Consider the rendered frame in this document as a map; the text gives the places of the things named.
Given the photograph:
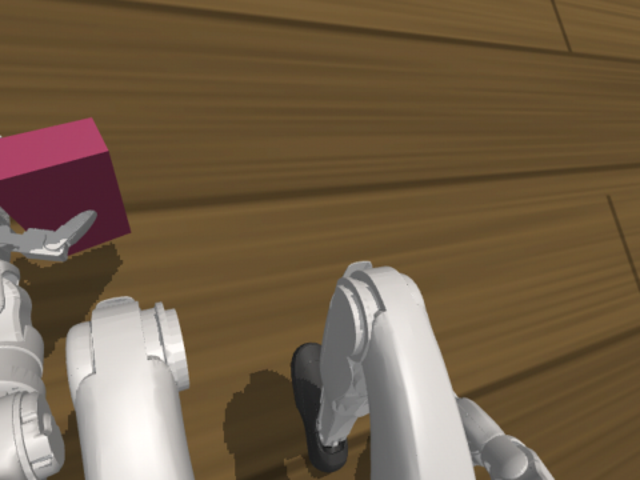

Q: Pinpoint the left robot hand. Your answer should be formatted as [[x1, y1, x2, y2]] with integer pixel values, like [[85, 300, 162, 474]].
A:
[[0, 135, 97, 263]]

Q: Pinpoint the left robot arm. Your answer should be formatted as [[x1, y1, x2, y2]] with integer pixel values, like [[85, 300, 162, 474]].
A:
[[0, 259, 65, 480]]

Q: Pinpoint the right robot hand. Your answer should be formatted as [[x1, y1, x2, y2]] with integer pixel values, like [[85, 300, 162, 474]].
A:
[[453, 391, 506, 467]]

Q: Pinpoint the right robot arm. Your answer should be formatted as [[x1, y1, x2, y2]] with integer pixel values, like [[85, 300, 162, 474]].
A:
[[480, 435, 555, 480]]

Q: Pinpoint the carton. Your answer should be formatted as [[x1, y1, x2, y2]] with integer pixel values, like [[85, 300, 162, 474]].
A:
[[0, 117, 131, 256]]

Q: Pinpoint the right robot foot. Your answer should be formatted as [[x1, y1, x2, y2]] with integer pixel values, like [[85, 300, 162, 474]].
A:
[[291, 343, 348, 473]]

